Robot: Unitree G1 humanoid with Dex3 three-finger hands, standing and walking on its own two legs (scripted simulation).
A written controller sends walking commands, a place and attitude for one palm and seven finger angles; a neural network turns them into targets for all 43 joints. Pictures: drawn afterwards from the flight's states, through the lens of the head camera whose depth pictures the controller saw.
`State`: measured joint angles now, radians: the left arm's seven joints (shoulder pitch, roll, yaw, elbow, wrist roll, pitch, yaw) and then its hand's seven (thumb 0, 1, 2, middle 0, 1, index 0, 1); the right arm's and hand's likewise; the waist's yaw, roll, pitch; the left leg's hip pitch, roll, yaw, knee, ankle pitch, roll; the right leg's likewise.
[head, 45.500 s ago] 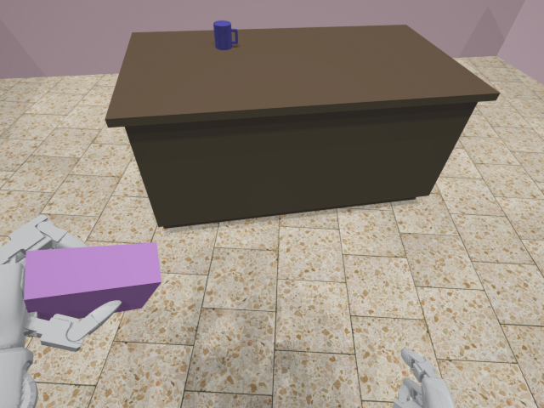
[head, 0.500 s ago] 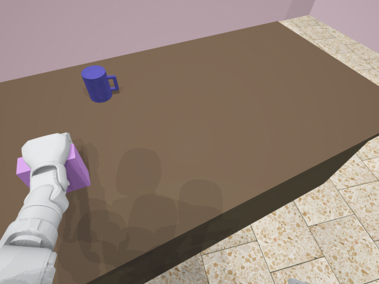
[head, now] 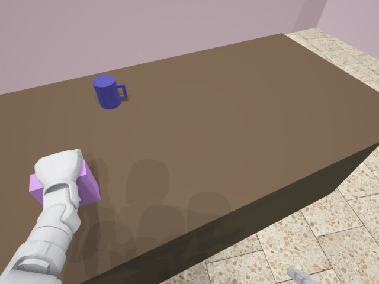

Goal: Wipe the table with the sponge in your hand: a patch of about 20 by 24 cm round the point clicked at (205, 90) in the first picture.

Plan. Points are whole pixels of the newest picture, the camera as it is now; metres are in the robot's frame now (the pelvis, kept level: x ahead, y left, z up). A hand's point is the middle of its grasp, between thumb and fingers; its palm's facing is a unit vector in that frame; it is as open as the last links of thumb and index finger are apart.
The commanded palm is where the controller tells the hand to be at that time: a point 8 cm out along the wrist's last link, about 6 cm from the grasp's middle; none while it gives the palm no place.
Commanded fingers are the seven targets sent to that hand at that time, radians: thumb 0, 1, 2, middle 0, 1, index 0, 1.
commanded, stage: wipe back along the first lane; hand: left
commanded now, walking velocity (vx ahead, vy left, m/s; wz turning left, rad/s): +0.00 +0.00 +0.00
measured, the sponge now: (71, 192) +0.33 +0.32 -0.04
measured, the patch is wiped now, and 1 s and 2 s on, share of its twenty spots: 1.00 1.00 1.00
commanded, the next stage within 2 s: lift the sponge slowly off the table in 0.96 s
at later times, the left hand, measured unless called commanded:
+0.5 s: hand (69, 201) +0.28 +0.29 +0.00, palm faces -0.05 -0.04 -1.00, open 9.2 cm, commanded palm +0.23 +0.27 +0.03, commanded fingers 0.00 0.10 1.30 -1.20 -1.60 -1.20 -1.60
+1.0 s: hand (68, 223) +0.24 +0.27 +0.00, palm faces -0.03 -0.07 -1.00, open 9.2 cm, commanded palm +0.19 +0.26 +0.04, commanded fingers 0.00 0.10 1.30 -1.20 -1.60 -1.20 -1.60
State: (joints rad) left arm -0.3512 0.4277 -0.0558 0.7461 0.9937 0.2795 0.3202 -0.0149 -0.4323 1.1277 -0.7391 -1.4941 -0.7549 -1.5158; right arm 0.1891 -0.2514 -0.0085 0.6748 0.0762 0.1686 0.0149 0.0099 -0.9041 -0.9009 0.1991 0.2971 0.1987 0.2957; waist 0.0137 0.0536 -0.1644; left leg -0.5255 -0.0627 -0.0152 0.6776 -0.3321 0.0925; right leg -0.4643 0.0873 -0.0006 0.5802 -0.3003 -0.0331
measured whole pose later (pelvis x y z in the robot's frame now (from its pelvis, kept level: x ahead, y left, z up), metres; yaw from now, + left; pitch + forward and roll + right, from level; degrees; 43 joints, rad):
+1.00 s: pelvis +0.00 -0.01 +0.01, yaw -1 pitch +4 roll -2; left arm 0.11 0.35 -0.12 0.27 0.97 0.37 0.32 0.04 -0.42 1.11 -0.72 -1.51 -0.77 -1.49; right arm 0.08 -0.24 0.01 0.65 0.08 0.14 0.01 0.01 -0.90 -0.90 0.20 0.30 0.20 0.30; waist 0.07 0.07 -0.14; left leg -0.37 -0.06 0.01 0.61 -0.32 0.09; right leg -0.33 0.09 0.03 0.54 -0.29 -0.04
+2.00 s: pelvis -0.01 -0.02 +0.02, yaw -1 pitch -2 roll -1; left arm 0.10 0.35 -0.14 0.16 0.95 0.41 0.19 -0.01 -0.47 1.10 -0.80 -1.43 -0.84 -1.42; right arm 0.01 -0.23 0.02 0.69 0.05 0.10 -0.02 0.01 -0.90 -0.90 0.20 0.30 0.20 0.30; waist 0.11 0.08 -0.06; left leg -0.20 -0.06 0.00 0.49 -0.26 0.07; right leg -0.17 0.09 0.03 0.43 -0.23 -0.06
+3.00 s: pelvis -0.02 -0.03 +0.02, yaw -1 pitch -5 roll -1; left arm 0.05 0.42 -0.12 -0.03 0.91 0.47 0.04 -0.01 -0.47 1.10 -0.80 -1.42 -0.84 -1.42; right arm -0.04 -0.25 0.05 0.70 0.05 0.10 -0.04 0.01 -0.90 -0.90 0.20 0.30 0.20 0.30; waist 0.12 0.10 -0.02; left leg -0.10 -0.05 -0.01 0.39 -0.20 0.06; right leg -0.07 0.10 0.04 0.34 -0.18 -0.07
